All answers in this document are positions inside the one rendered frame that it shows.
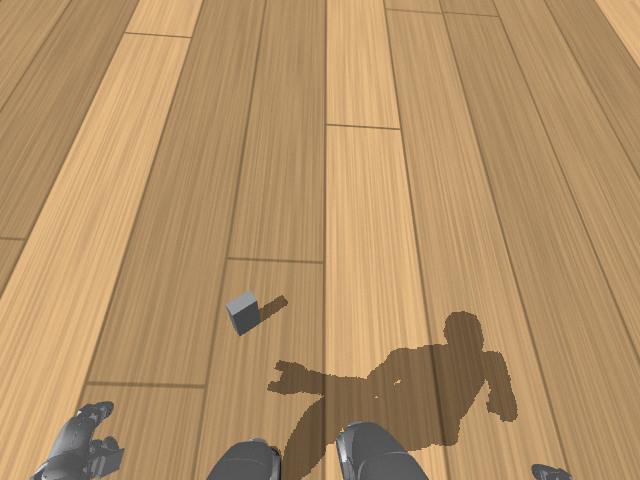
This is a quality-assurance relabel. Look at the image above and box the left robot hand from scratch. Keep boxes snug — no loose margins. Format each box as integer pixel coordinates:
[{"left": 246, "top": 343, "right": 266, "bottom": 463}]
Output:
[{"left": 47, "top": 401, "right": 125, "bottom": 480}]

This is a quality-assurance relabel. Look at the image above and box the left robot arm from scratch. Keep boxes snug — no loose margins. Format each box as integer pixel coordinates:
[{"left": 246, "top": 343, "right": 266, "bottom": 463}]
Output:
[{"left": 29, "top": 453, "right": 90, "bottom": 480}]

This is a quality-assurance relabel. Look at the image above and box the carton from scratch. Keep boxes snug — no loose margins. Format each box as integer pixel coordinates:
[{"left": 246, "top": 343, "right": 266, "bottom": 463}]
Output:
[{"left": 226, "top": 290, "right": 261, "bottom": 336}]

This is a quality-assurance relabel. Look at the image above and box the right robot hand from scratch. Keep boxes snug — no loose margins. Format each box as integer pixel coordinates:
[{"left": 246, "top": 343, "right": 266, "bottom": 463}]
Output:
[{"left": 531, "top": 464, "right": 573, "bottom": 480}]

